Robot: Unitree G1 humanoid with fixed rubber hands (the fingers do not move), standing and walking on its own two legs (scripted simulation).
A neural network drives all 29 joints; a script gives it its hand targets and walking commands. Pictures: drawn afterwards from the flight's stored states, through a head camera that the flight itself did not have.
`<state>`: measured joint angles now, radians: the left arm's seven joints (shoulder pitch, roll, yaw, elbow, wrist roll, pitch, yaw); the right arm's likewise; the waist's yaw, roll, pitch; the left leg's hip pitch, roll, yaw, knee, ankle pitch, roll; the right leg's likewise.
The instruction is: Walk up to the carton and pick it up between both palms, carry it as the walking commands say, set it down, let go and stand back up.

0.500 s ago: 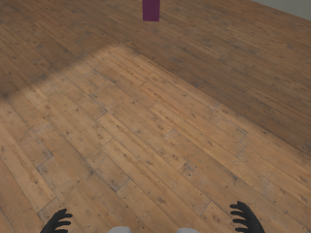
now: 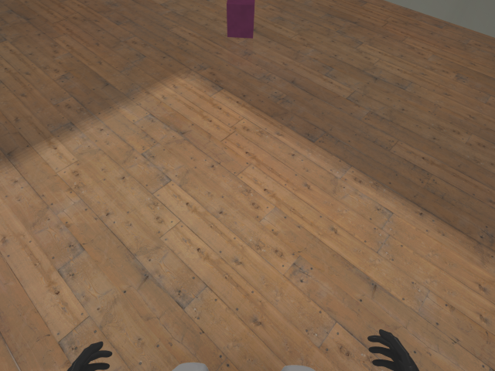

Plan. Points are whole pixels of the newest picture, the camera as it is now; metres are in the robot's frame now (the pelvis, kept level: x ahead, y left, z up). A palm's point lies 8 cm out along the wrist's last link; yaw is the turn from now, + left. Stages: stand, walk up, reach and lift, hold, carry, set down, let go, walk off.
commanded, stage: stand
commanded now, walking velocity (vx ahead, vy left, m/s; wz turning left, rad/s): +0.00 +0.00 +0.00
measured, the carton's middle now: (241, 16) +2.63 +0.10 -0.63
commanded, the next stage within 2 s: walk up in 0.52 s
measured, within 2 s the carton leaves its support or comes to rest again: neither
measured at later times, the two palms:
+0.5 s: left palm out of the picture +0.09 +0.28 -0.11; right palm out of the picture +0.11 -0.26 -0.10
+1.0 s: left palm out of the picture +0.11 +0.26 -0.13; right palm out of the picture +0.11 -0.25 -0.10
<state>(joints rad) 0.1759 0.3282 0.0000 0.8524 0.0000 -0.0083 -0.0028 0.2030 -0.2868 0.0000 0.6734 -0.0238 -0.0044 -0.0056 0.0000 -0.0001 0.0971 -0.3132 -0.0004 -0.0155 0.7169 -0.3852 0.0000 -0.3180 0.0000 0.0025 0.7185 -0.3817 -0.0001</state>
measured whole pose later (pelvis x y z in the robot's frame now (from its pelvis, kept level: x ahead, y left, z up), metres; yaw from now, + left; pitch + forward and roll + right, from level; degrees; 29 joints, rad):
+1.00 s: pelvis +0.04 +0.02 +0.01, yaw -1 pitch +2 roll -1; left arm 0.20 0.24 0.00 0.94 0.00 0.01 -0.03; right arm 0.24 -0.28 0.00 0.83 -0.03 -0.02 0.02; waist 0.00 0.00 0.03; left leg -0.28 0.00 0.01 0.65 -0.40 0.01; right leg -0.33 0.00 0.00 0.75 -0.38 0.00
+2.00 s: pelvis +0.45 +0.00 +0.02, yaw -3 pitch +1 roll +1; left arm 0.13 0.22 0.00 0.86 0.00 -0.03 -0.04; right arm 0.30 -0.24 0.00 0.91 -0.03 -0.04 0.01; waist 0.00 -0.01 0.04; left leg -0.23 0.00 0.12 0.53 -0.33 0.04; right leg -0.47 -0.06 -0.03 0.77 -0.39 -0.02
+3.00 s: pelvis +0.87 +0.03 +0.01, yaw -1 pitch +3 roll -1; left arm 0.09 0.23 0.00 0.91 0.00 0.01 -0.05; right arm 0.43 -0.20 0.00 0.93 -0.03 -0.05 0.00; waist 0.00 -0.02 0.03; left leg -0.12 0.03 0.06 0.50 -0.43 0.02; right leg -0.52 -0.09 -0.07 0.81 -0.30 0.06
